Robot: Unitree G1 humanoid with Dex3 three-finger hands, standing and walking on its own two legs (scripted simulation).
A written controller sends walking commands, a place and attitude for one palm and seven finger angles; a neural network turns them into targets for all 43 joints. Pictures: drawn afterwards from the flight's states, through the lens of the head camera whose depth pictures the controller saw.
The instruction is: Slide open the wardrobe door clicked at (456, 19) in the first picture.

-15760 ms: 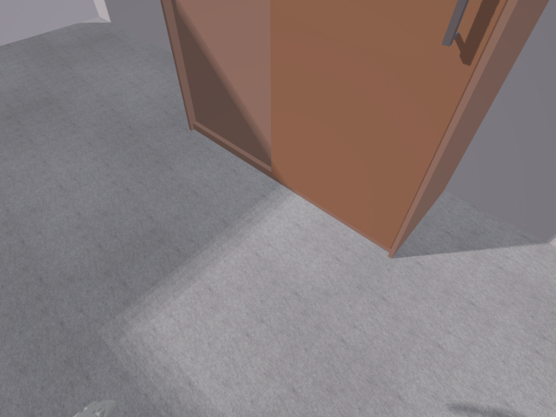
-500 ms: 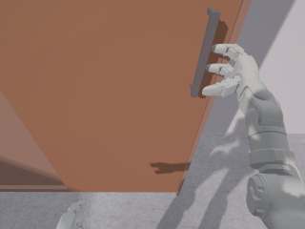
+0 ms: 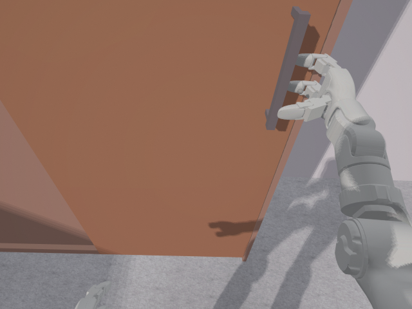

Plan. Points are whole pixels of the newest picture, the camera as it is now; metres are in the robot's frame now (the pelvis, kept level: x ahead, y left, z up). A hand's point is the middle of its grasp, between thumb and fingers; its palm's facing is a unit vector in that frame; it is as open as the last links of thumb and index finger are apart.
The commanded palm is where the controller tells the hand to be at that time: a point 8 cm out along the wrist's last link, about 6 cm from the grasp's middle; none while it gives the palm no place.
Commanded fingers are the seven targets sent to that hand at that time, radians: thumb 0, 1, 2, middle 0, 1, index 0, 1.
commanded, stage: feel for the door with the fingertips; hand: right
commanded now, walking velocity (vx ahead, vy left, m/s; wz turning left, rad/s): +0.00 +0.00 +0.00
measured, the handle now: (281, 75) +0.50 -0.09 +0.24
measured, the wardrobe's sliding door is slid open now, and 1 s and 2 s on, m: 0.00 0.00 0.00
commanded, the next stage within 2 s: slide the fingers in behind the handle in 0.06 s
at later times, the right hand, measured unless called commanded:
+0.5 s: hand (295, 91) +0.45 -0.11 +0.24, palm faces -0.09 +1.00 +0.00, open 13.9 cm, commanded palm +0.42 -0.16 +0.24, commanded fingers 0.00 0.50 -0.30 0.30 1.20 0.30 1.20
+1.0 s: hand (283, 92) +0.44 -0.09 +0.24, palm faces -0.09 +1.00 -0.01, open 14.0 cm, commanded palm +0.42 -0.13 +0.24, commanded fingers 0.00 0.50 -0.30 0.30 1.20 0.30 1.20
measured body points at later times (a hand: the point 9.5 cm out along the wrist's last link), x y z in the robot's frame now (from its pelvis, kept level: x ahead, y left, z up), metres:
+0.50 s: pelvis +0.00 -0.01 +0.00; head -0.01 +0.00 +0.45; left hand +0.10 +0.23 -0.11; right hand +0.45 -0.16 +0.24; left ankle +0.02 +0.11 -0.74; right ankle -0.02 -0.12 -0.74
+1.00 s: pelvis +0.01 +0.00 +0.00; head -0.01 +0.01 +0.45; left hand +0.15 +0.23 -0.10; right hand +0.44 -0.14 +0.24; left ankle +0.02 +0.11 -0.74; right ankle -0.02 -0.12 -0.74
